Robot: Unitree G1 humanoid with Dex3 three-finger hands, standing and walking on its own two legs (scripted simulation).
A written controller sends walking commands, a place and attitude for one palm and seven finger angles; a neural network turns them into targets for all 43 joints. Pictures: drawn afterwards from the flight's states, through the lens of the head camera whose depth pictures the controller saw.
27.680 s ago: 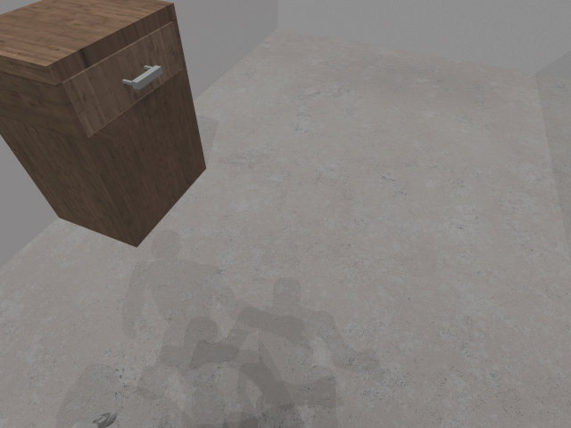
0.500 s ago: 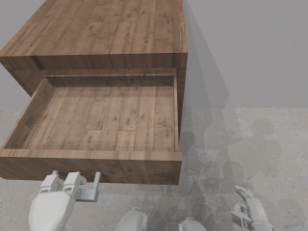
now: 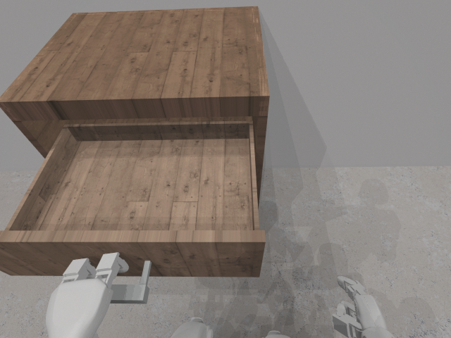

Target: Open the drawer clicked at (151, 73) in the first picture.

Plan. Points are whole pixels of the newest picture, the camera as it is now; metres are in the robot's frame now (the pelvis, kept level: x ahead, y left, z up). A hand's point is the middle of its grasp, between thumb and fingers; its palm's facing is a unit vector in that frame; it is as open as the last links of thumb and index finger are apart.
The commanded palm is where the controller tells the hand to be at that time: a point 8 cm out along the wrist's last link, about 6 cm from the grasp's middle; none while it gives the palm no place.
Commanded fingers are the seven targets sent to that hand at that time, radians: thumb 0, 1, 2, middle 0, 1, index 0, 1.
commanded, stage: lift the hand off the handle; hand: left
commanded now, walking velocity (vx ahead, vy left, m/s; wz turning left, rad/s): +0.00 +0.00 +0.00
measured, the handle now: (112, 280) +0.22 +0.23 -0.03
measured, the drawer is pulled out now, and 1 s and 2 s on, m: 0.29 0.29 0.29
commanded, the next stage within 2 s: draw the hand back to the body in 1.90 s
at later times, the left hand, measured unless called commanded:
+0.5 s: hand (80, 304) +0.18 +0.25 +0.01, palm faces -0.04 -0.14 -0.99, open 13.8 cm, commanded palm +0.16 +0.25 +0.08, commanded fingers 0.00 -0.50 0.30 -0.30 -1.20 -0.30 -1.20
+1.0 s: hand (70, 299) +0.17 +0.24 +0.05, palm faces +0.02 -0.13 -0.99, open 13.8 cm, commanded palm +0.15 +0.24 +0.11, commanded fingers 0.00 -0.50 0.30 -0.30 -1.20 -0.30 -1.20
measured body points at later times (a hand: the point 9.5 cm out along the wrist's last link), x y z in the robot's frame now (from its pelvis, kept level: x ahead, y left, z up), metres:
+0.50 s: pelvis +0.02 +0.02 +0.02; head +0.05 -0.01 +0.47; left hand +0.17 +0.25 +0.07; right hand +0.22 -0.20 -0.08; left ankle +0.03 +0.13 -0.66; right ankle +0.00 -0.09 -0.66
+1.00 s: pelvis +0.02 +0.03 +0.03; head +0.04 +0.00 +0.48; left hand +0.17 +0.25 +0.11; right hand +0.23 -0.19 -0.06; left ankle +0.03 +0.13 -0.66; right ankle +0.00 -0.09 -0.66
